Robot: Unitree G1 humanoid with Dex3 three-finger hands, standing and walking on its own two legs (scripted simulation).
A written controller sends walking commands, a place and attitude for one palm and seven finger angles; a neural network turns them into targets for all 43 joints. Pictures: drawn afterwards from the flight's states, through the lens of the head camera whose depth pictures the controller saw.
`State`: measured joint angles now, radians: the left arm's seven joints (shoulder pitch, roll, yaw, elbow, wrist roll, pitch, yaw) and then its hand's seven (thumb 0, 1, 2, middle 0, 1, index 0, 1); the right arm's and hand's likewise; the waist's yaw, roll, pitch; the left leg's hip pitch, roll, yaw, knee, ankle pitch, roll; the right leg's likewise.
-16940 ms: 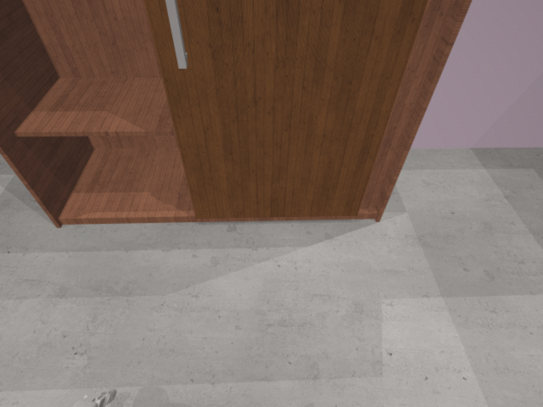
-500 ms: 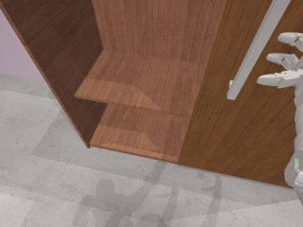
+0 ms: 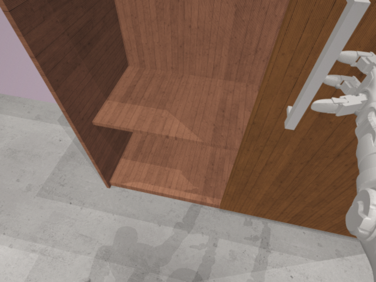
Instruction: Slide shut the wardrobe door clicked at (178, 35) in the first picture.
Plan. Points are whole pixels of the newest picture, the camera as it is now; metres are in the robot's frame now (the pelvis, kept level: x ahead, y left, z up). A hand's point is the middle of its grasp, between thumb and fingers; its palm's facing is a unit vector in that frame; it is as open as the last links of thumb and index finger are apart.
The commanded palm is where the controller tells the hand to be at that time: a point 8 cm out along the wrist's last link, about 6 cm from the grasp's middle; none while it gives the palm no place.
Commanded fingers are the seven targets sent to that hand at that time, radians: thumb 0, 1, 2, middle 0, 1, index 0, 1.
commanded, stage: slide the fingers in behind the handle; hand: right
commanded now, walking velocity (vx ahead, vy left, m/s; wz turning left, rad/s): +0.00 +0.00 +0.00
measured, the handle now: (314, 71) +0.53 -0.18 +0.19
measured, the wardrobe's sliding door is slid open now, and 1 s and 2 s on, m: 0.64 0.64 0.64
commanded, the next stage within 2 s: grip the handle and tug to test in 1.78 s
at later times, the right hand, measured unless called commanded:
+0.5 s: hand (329, 86) +0.48 -0.20 +0.19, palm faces +0.09 +1.00 +0.03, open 13.8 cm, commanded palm +0.46 -0.25 +0.18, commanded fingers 0.00 0.50 -0.30 0.30 1.20 0.30 1.20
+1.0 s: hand (317, 84) +0.48 -0.18 +0.19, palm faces +0.07 +1.00 +0.01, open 13.9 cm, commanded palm +0.46 -0.22 +0.18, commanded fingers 0.00 0.50 -0.30 0.30 1.20 0.30 1.20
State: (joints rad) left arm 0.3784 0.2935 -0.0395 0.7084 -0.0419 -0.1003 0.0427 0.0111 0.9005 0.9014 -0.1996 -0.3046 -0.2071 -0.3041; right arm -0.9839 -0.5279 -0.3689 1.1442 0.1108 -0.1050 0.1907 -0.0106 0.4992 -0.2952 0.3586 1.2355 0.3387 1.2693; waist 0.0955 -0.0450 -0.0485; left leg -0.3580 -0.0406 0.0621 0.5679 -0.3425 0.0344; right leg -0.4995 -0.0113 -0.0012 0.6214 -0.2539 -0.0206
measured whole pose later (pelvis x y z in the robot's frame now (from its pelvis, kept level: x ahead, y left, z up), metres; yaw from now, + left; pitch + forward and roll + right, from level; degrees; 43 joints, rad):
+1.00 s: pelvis +0.00 -0.01 +0.00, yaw +1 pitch +6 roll +1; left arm 0.37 0.28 -0.02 0.71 -0.05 -0.09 0.03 0.01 0.90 0.90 -0.20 -0.30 -0.21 -0.30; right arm -0.90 -0.39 -0.32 0.97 0.13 -0.08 0.11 -0.01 0.50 -0.30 0.30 1.22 0.31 1.21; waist 0.08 -0.05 -0.06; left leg -0.33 -0.03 0.04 0.56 -0.34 0.02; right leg -0.46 0.00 -0.03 0.61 -0.26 -0.03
